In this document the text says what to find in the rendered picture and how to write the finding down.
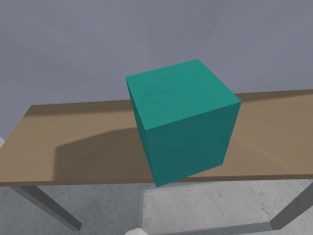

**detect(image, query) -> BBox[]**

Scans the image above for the table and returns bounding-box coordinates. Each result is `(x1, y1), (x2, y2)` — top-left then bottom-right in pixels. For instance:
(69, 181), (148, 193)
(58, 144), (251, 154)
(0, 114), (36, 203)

(0, 89), (313, 231)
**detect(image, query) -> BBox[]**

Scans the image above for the carton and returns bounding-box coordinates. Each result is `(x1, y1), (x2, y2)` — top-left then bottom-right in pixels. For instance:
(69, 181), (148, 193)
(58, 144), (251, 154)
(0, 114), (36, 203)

(125, 59), (242, 188)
